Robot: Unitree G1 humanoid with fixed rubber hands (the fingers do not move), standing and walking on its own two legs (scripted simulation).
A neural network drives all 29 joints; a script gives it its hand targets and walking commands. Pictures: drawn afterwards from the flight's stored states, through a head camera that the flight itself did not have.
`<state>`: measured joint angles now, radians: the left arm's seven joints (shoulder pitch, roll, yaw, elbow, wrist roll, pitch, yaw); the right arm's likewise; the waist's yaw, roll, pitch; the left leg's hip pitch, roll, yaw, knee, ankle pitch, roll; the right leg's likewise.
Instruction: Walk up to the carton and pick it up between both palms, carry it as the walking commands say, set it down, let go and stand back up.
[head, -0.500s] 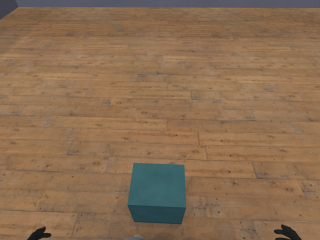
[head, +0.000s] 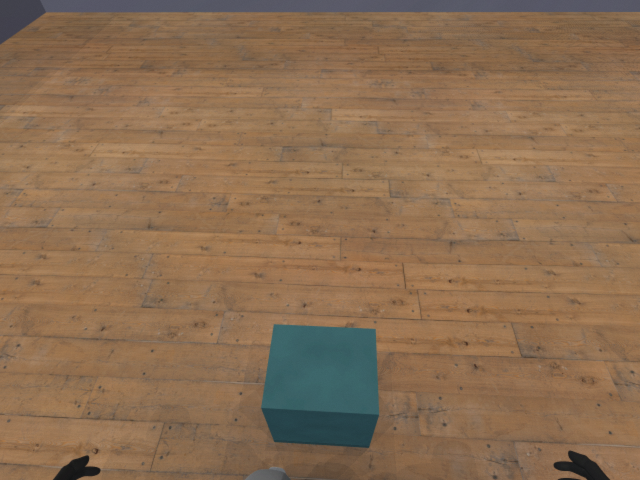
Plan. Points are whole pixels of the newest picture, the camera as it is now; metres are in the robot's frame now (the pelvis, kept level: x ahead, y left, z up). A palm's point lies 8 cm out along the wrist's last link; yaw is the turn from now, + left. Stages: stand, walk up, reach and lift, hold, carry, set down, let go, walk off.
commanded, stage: walk up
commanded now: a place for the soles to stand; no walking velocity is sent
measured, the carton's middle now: (322, 387) +0.46 +0.03 -0.59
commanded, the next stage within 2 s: reach and lift in 0.88 s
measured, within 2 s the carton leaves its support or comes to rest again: neither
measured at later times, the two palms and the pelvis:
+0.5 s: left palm out of the picture +0.09 +0.36 -0.07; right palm out of the picture +0.12 -0.29 -0.08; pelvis -0.01 +0.02 +0.01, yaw +0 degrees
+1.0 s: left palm out of the picture +0.12 +0.34 -0.05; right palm out of the picture +0.14 -0.28 -0.08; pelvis -0.01 +0.02 +0.01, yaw +0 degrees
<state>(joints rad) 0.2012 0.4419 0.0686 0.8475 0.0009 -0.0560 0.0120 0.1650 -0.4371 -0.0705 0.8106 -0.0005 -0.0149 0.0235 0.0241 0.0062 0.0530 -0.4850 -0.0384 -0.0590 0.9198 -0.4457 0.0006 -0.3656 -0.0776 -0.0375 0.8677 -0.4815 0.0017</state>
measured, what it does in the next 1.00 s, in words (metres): stands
